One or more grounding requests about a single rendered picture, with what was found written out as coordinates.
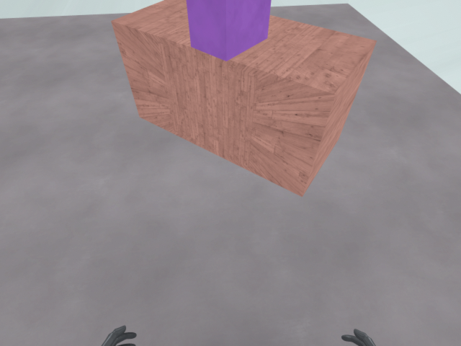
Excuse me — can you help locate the robot left hand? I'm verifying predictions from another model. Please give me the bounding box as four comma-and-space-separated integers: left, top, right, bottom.
102, 325, 137, 346

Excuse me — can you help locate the robot right hand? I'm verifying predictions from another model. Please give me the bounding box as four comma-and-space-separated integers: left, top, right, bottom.
341, 329, 376, 346

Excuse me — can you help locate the carton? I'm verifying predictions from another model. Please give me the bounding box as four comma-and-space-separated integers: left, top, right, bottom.
187, 0, 271, 61

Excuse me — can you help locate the pedestal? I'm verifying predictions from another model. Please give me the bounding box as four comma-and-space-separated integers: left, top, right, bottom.
111, 0, 377, 197

